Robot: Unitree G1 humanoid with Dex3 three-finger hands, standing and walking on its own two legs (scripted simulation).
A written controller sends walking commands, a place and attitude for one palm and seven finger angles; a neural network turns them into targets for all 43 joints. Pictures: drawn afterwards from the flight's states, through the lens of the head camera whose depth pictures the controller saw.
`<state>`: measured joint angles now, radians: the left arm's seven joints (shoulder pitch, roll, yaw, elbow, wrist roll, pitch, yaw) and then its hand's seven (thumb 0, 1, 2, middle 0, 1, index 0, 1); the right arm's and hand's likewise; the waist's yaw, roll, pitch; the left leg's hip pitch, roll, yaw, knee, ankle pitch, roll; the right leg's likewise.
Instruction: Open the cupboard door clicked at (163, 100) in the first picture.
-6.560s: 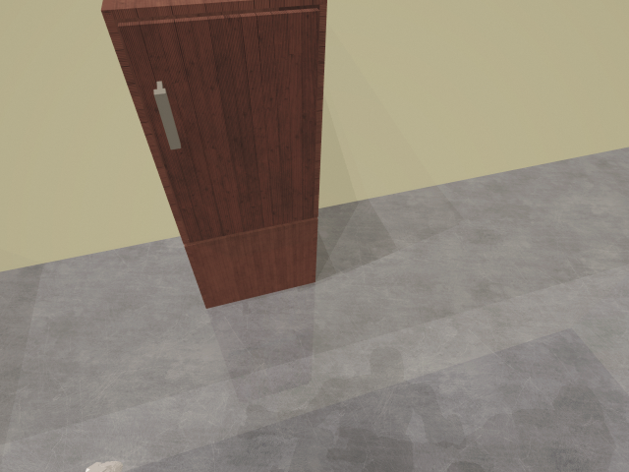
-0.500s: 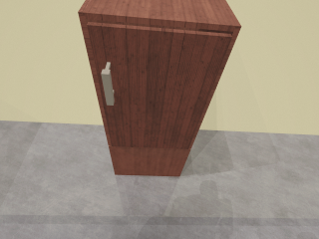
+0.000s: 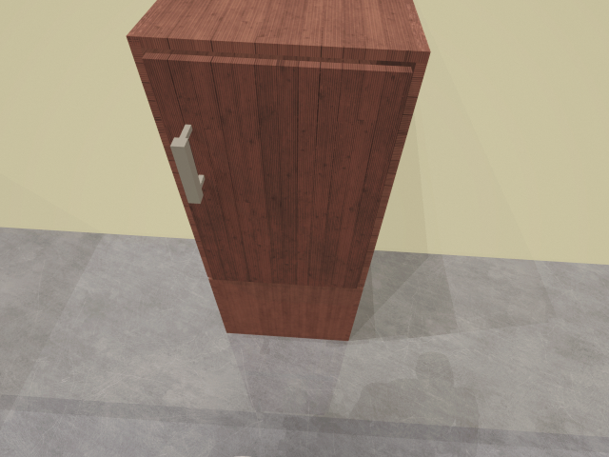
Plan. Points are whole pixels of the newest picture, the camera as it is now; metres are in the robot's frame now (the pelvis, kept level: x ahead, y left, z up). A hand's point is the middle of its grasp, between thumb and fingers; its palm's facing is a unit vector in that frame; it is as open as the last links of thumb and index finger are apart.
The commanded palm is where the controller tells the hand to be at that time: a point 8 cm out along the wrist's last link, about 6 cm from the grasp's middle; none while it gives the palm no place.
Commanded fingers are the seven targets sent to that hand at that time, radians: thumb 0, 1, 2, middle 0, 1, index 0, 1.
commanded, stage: come to a stop and stand still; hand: left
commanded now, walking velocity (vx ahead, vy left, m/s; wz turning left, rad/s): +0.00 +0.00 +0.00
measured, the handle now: (191, 164) +0.54 +0.24 +0.05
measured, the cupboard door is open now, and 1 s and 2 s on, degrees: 0 0 0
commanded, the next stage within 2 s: look again from close up in 0.78 s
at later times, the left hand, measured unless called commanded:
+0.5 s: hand out of the picture -0.03 +0.15 -0.17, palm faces +0.02 -0.99 -0.17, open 7.3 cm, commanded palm none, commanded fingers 0.00 0.90 0.90 -0.20 -0.30 -0.20 -0.30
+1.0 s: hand out of the picture -0.03 +0.13 -0.17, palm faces +0.01 -0.99 -0.16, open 7.3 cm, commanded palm none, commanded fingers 0.00 0.90 0.90 -0.20 -0.30 -0.20 -0.30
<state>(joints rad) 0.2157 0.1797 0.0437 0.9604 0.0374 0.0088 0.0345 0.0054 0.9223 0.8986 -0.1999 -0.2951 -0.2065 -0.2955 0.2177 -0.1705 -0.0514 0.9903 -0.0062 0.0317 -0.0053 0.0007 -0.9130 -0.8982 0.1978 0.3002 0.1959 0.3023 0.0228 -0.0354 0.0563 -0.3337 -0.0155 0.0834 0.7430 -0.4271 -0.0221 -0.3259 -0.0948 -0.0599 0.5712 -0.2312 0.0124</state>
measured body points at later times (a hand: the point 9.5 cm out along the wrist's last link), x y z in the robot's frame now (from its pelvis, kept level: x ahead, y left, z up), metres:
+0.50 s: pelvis -0.02 -0.01 +0.01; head -0.01 -0.02 +0.46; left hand -0.03 +0.20 -0.15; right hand +0.00 -0.24 -0.15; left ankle +0.01 +0.10 -0.73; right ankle -0.04 -0.11 -0.73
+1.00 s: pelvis -0.01 -0.02 +0.00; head +0.00 -0.02 +0.45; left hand -0.03 +0.18 -0.16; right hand -0.03 -0.23 -0.16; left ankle +0.00 +0.10 -0.73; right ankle -0.04 -0.11 -0.73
